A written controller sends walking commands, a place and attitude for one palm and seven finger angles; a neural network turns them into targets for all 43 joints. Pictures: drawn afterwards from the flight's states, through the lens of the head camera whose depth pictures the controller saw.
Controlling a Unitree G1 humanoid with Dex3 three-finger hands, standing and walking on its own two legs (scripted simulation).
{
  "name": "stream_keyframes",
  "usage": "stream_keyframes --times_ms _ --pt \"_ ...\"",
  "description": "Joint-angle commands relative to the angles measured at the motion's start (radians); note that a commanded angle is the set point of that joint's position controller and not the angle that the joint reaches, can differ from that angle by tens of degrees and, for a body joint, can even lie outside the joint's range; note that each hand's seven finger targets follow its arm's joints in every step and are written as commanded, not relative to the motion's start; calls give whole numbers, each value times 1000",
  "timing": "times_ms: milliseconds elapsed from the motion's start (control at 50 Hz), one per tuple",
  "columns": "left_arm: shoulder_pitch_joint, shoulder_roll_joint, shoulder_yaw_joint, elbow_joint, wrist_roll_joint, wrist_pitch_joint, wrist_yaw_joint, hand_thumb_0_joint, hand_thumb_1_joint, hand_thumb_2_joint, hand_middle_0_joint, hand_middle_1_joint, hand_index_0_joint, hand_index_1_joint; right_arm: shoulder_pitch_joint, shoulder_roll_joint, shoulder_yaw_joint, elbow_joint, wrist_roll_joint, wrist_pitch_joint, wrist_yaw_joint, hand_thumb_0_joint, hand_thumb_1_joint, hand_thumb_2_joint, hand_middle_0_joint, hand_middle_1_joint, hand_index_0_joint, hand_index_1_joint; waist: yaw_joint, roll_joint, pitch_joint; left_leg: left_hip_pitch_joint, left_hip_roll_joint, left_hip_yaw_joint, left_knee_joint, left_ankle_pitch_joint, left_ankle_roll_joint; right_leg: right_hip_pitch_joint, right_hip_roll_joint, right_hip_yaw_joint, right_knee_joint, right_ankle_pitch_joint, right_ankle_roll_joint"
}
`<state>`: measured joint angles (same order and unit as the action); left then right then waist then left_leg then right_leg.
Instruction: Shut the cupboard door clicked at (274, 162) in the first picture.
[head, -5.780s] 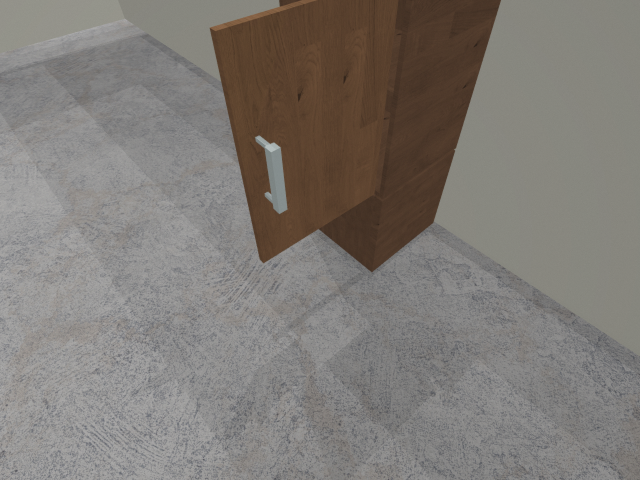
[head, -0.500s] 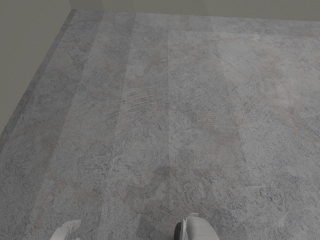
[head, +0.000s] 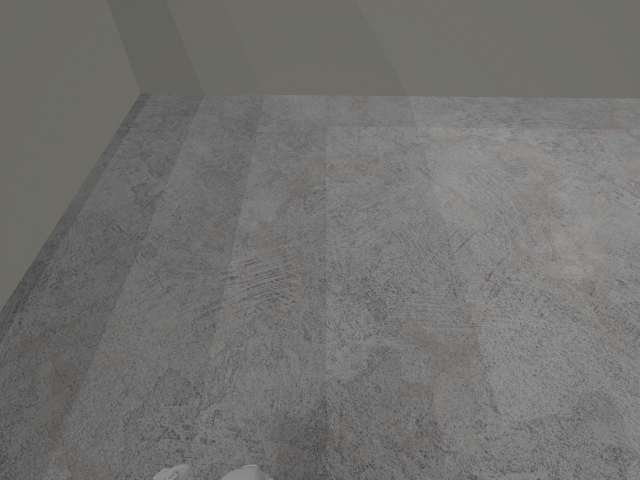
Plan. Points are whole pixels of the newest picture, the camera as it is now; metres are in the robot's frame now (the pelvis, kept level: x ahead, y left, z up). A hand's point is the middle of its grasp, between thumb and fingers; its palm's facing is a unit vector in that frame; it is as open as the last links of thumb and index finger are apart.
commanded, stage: walk to a spot facing it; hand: left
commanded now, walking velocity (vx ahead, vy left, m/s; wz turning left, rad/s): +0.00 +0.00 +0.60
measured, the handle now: out of the picture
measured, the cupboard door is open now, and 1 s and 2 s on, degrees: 88 88 88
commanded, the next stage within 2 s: none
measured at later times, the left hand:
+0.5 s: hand out of the picture +0.09 +0.20 -0.16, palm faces +0.28 -0.91 -0.30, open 7.4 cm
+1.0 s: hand out of the picture -0.01 +0.15 -0.19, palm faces +0.60 -0.76 -0.24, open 7.4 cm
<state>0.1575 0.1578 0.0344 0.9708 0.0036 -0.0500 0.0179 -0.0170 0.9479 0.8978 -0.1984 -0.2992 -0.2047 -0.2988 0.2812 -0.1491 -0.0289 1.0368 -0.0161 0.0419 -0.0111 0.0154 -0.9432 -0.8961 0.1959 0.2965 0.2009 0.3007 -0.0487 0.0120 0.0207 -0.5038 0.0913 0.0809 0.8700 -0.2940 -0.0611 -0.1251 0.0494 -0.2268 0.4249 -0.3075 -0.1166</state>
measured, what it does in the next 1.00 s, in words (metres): steps on the spot, turning left: left foot, then right foot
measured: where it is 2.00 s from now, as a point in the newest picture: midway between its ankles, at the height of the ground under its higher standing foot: outside the picture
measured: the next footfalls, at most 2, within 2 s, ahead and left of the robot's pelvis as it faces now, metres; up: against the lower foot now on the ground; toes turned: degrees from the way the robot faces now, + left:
left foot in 0.14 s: +0.09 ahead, +0.13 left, +0.00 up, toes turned +13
right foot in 0.50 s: +0.13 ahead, -0.15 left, +0.00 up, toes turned +13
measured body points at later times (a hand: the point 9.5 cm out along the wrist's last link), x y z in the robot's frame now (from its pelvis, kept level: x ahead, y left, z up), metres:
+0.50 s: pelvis +0.06 -0.04 -0.01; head +0.11 -0.04 +0.43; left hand +0.07 +0.25 -0.14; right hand +0.19 -0.27 -0.16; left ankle +0.05 +0.12 -0.74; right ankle +0.09 -0.16 -0.74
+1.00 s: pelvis +0.07 -0.05 -0.01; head +0.11 +0.00 +0.44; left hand -0.05 +0.19 -0.17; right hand +0.33 -0.18 -0.13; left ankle +0.01 +0.03 -0.74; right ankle +0.11 -0.18 -0.67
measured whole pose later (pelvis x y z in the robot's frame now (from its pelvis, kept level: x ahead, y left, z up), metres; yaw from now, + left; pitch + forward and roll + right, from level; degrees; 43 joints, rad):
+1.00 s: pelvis +0.07 -0.05 -0.01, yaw +36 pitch +1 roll +0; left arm 0.21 0.26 0.07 0.94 0.02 0.06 0.02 0.01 0.90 0.90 -0.20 -0.30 -0.20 -0.30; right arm 0.09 -0.21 -0.04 0.87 -0.02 0.03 0.01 0.01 -0.91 -0.90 0.20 0.30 0.20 0.30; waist 0.02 -0.07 0.11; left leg -0.31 -0.01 0.06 0.60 -0.31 0.03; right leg -0.45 -0.11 -0.09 1.10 -0.51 0.07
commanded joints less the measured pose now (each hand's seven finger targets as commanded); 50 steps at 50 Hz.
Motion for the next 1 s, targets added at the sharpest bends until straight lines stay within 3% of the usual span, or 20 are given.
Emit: stream_keyframes --times_ms 0,80,100,120,140,160,180,260,380,440,480,500,520,600,780,840,860,880,900,980 --pt "118 147 39 -9 14 10 16 0 900 900 -200 -300 -200 -300 -38 -68 -15 -75 -4 -14 9 0 -900 -900 200 300 200 300 57 -101 23 -38 2 12 -76 -89 16 104 -399 167 -22 805 -48" --pt "99 191 53 -28 8 15 12 0 900 900 -200 -300 -200 -300 50 -99 -25 -70 -11 -17 11 0 -900 -900 200 300 200 300 5 -89 -64 181 -63 49 -274 48 54 79 -364 71 227 856 24" --pt "89 181 52 -35 4 19 10 0 900 900 -200 -300 -200 -300 118 -136 -36 -61 -16 -22 12 0 -900 -900 200 300 200 300 -32 -10 -111 319 -6 -33 -371 297 95 -18 -320 40 384 693 74" --pt "89 138 47 -71 -10 26 5 0 900 900 -200 -300 -200 -300 169 -233 -56 -69 -24 -32 5 0 -900 -900 200 300 200 300 -43 257 -144 477 250 -397 -420 783 249 -295 -170 13 610 109 160" --pt "12 131 34 -122 0 33 11 0 900 900 -200 -300 -200 -300 199 -270 -61 -56 -10 -27 -9 0 -900 -900 200 300 200 300 -55 239 -157 508 390 -562 -459 1019 371 -421 -102 151 777 -376 169" --pt "-20 146 39 -137 9 48 16 0 900 900 -200 -300 -200 -300 161 -279 -64 -63 -9 -24 -13 0 -900 -900 200 300 200 300 -36 104 -138 439 383 -483 -481 710 367 -421 -133 242 810 -346 158" --pt "-43 133 44 -127 16 56 13 0 900 900 -200 -300 -200 -300 91 -258 -63 -85 -8 -29 -18 0 -900 -900 200 300 200 300 -19 111 -99 361 315 -461 -513 541 317 -447 -142 243 802 -272 164" --pt "31 118 46 -87 15 76 -4 0 900 900 -200 -300 -200 -300 -48 -245 -55 -127 -11 -34 -17 0 -900 -900 200 300 200 300 46 109 -54 275 160 -276 -523 396 220 -381 -118 216 655 -127 183" --pt "35 123 43 -105 11 76 -3 0 900 900 -200 -300 -200 -300 -87 -282 -84 -155 -14 -14 -1 0 -900 -900 200 300 200 300 36 163 -62 209 121 -313 -504 220 207 -239 -68 169 363 -129 188" --pt "151 160 53 -81 11 57 -1 0 900 900 -200 -300 -200 -300 -157 -271 -93 -190 -3 -3 6 0 -900 -900 200 300 200 300 97 108 -83 70 44 -292 -382 116 141 2 -70 157 61 53 184" --pt "185 333 82 -98 33 41 14 0 900 900 -200 -300 -200 -300 -171 -153 -76 -239 6 -8 15 0 -900 -900 200 300 200 300 128 -382 -79 -164 -158 -72 86 -338 14 77 -536 643 -183 144 22" --pt "160 320 71 -112 25 41 18 0 900 900 -200 -300 -200 -300 -182 -206 -87 -244 -1 -2 17 0 -900 -900 200 300 200 300 116 -275 -77 -117 -95 -137 267 -341 26 -29 -580 601 -159 228 -38" --pt "83 264 62 -124 27 37 19 0 900 900 -200 -300 -200 -300 -166 -185 -83 -230 -2 3 23 0 -900 -900 200 300 200 300 66 -197 -46 -119 -71 -146 339 -256 27 -58 -499 470 -127 262 -40" --pt "57 208 44 -134 25 35 18 0 900 900 -200 -300 -200 -300 -175 -158 -68 -203 3 16 39 0 -900 -900 200 300 200 300 45 -243 -37 -83 -56 -65 275 -149 -8 -12 -365 220 -38 563 20" --pt "153 268 67 -102 28 36 14 0 900 900 -200 -300 -200 -300 -238 -142 -45 -231 8 0 41 0 -900 -900 200 300 200 300 93 -208 -83 89 -84 43 -175 -128 16 115 -426 144 67 718 12" --pt "99 256 70 -117 10 39 4 0 900 900 -200 -300 -200 -300 -72 -226 -68 -194 -1 -15 36 0 -900 -900 200 300 200 300 -10 -80 -169 440 -32 -21 -447 215 64 -81 -379 44 337 533 111" --pt "74 184 55 -158 3 46 -5 0 900 900 -200 -300 -200 -300 -2 -347 -100 -186 -9 -22 28 0 -900 -900 200 300 200 300 -51 241 -196 622 253 -413 -471 595 207 -406 -214 22 573 -132 198" --pt "6 172 40 -192 12 59 2 0 900 900 -200 -300 -200 -300 43 -388 -106 -167 0 -12 18 0 -900 -900 200 300 200 300 -63 250 -192 609 365 -501 -463 849 319 -509 -169 145 708 -373 202" --pt "-26 189 41 -204 17 66 6 0 900 900 -200 -300 -200 -300 24 -366 -96 -167 -1 -9 15 0 -900 -900 200 300 200 300 -50 122 -148 543 356 -403 -456 729 324 -504 -197 196 746 -324 190" --pt "23 185 53 -134 18 85 -4 0 900 900 -200 -300 -200 -300 -132 -280 -69 -204 -4 -20 -6 0 -900 -900 200 300 200 300 35 168 -57 362 158 -280 -509 496 220 -459 -162 234 766 -110 205"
